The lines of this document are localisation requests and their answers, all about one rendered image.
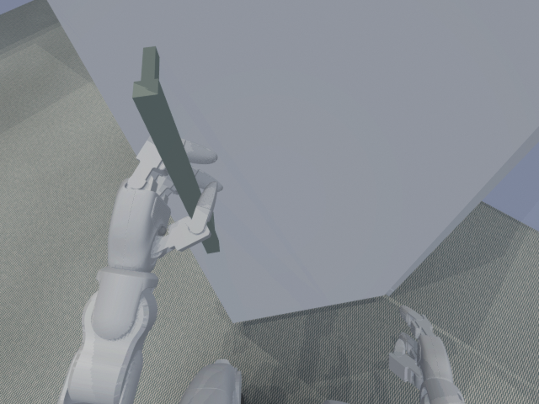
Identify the right robot forearm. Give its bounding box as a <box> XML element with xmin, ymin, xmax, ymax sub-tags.
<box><xmin>419</xmin><ymin>379</ymin><xmax>465</xmax><ymax>404</ymax></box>

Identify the robot left hand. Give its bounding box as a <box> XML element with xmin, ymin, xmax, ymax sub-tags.
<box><xmin>108</xmin><ymin>136</ymin><xmax>223</xmax><ymax>273</ymax></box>

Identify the handle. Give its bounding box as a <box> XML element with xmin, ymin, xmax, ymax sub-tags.
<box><xmin>132</xmin><ymin>46</ymin><xmax>220</xmax><ymax>253</ymax></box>

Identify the left robot thigh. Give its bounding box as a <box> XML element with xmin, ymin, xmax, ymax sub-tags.
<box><xmin>179</xmin><ymin>363</ymin><xmax>242</xmax><ymax>404</ymax></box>

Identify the left robot forearm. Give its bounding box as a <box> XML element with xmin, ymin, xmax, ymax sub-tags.
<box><xmin>57</xmin><ymin>266</ymin><xmax>158</xmax><ymax>404</ymax></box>

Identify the robot right hand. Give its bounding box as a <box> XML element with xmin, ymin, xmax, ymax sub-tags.
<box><xmin>389</xmin><ymin>306</ymin><xmax>454</xmax><ymax>390</ymax></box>

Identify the fridge door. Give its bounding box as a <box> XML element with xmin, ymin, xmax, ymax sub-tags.
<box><xmin>47</xmin><ymin>0</ymin><xmax>539</xmax><ymax>323</ymax></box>

